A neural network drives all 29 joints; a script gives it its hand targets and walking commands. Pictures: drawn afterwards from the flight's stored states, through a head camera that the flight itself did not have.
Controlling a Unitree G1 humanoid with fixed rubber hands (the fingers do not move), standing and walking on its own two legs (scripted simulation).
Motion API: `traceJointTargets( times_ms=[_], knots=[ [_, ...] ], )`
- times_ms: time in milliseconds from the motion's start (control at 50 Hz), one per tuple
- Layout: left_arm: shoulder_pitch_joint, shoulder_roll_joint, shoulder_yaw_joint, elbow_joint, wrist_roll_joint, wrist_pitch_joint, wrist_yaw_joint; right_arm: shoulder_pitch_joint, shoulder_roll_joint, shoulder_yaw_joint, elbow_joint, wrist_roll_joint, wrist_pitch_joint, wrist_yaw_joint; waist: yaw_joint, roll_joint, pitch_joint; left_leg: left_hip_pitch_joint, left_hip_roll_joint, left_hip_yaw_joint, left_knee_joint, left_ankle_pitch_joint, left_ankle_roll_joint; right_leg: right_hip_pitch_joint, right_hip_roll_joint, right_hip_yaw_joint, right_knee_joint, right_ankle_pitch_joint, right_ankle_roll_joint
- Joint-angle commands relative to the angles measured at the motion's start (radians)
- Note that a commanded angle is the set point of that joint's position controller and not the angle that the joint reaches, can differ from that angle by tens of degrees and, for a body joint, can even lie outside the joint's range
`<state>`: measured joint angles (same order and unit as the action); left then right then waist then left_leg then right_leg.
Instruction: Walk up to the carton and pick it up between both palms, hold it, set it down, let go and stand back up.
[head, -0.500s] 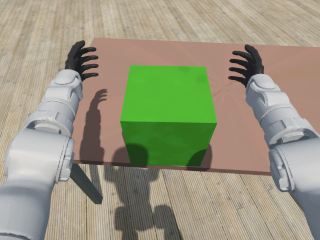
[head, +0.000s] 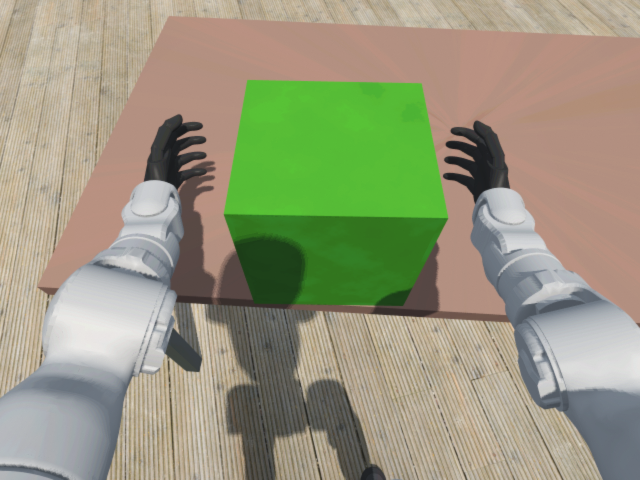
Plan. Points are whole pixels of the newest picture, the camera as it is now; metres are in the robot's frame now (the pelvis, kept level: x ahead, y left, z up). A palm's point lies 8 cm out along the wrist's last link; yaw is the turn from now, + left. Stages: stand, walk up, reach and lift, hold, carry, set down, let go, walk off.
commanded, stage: reach and lift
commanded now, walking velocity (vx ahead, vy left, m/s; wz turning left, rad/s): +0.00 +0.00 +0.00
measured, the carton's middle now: (331, 202) +0.47 +0.00 +0.03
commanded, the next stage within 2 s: none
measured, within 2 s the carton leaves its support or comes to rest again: neither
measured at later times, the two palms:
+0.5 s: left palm (193, 182) +0.47 +0.17 +0.08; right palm (459, 188) +0.46 -0.16 +0.08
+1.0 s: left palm (204, 174) +0.48 +0.16 +0.09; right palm (458, 189) +0.45 -0.16 +0.08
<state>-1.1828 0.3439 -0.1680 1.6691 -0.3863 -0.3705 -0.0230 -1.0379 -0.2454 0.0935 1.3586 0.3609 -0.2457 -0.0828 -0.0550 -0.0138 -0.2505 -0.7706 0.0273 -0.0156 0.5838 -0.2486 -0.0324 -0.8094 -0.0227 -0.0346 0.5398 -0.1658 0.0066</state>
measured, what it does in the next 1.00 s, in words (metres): stands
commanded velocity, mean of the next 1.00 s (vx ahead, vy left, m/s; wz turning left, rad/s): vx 0.00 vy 0.00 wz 0.00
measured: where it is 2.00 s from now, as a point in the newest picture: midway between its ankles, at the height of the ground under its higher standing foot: outside the picture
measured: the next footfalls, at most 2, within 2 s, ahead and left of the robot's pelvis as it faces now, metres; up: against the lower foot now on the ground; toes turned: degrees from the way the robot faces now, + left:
none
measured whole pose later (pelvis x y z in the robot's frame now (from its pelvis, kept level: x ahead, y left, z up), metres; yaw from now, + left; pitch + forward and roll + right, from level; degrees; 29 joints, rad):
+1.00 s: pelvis +0.01 +0.00 +0.01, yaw +0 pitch +22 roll +0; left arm -1.16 0.22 0.10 1.62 -0.13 -0.38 0.05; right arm -1.00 -0.10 -0.18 1.30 0.09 -0.21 -0.15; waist -0.06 -0.02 -0.22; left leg -0.68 0.03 -0.01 0.55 -0.25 -0.03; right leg -0.72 -0.02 -0.03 0.49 -0.16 0.01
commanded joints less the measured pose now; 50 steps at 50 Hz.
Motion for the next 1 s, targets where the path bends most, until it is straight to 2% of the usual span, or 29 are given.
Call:
traceJointTargets(
  times_ms=[0, 80, 220, 340, 420, 500, 580, 680, 840, 980],
  knots=[
    [-0.385, 0.136, -0.001, -0.132, -0.004, -0.049, 0.006, -0.405, -0.142, 0.008, -0.129, 0.025, -0.056, 0.004, 0.020, 0.049, -0.688, 0.178, -0.046, 0.081, 0.024, 0.400, -0.045, 0.494, 0.028, -0.025, 0.067, 0.353, 0.017],
    [-0.373, 0.114, 0.003, -0.138, 0.010, -0.041, 0.009, -0.391, -0.142, 0.021, -0.092, 0.041, -0.062, 0.011, 0.023, 0.068, -0.686, 0.217, -0.040, 0.075, 0.056, 0.455, -0.056, 0.440, 0.035, -0.029, 0.073, 0.370, 0.010],
    [-0.374, 0.095, 0.007, -0.135, 0.018, -0.038, 0.011, -0.405, -0.140, 0.003, -0.078, 0.025, -0.068, 0.007, 0.015, 0.055, -0.662, 0.202, -0.040, 0.075, 0.064, 0.421, -0.054, 0.414, 0.036, -0.025, 0.070, 0.340, 0.008],
    [-0.405, 0.028, 0.003, -0.125, 0.027, -0.048, 0.025, -0.437, -0.069, -0.045, -0.093, -0.041, -0.048, 0.001, 0.002, 0.051, -0.635, 0.168, -0.037, 0.070, 0.051, 0.323, -0.044, 0.372, 0.024, -0.022, 0.065, 0.232, -0.006],
    [-0.414, 0.012, 0.040, -0.114, 0.061, -0.056, 0.040, -0.445, -0.034, -0.094, -0.094, -0.096, -0.042, -0.014, -0.003, 0.046, -0.637, 0.136, -0.039, 0.074, 0.036, 0.283, -0.041, 0.405, 0.018, -0.014, 0.064, 0.211, -0.010],
    [-0.422, 0.004, 0.106, -0.129, 0.122, -0.056, 0.059, -0.446, 0.003, -0.157, -0.111, -0.161, -0.040, -0.038, 0.000, 0.046, -0.649, 0.118, -0.041, 0.083, 0.015, 0.275, -0.040, 0.472, 0.017, -0.004, 0.057, 0.230, -0.012],
    [-0.414, 0.009, 0.173, -0.160, 0.182, -0.036, 0.075, -0.431, 0.028, -0.177, -0.151, -0.181, -0.025, -0.045, 0.026, 0.050, -0.663, 0.153, -0.039, 0.088, -0.012, 0.315, -0.040, 0.541, 0.023, -0.006, 0.042, 0.262, -0.013],
    [-0.411, -0.027, 0.189, -0.177, 0.198, -0.027, 0.076, -0.426, 0.056, -0.199, -0.176, -0.210, -0.013, -0.043, 0.021, 0.057, -0.641, 0.195, -0.032, 0.084, -0.024, 0.341, -0.044, 0.545, 0.025, -0.009, 0.021, 0.285, -0.015],
    [-0.366, -0.061, 0.231, -0.160, 0.236, -0.029, 0.066, -0.409, 0.107, -0.220, -0.194, -0.248, -0.009, -0.041, 0.017, 0.026, -0.579, 0.194, -0.032, 0.078, -0.040, 0.365, -0.033, 0.599, 0.017, -0.001, 0.005, 0.328, -0.008],
    [-0.362, -0.109, 0.292, -0.204, 0.305, -0.041, 0.053, -0.390, 0.178, -0.275, -0.221, -0.322, -0.009, -0.028, 0.014, 0.041, -0.571, 0.231, -0.034, 0.083, -0.058, 0.390, -0.031, 0.634, 0.014, -0.006, -0.008, 0.356, -0.008]
  ],
)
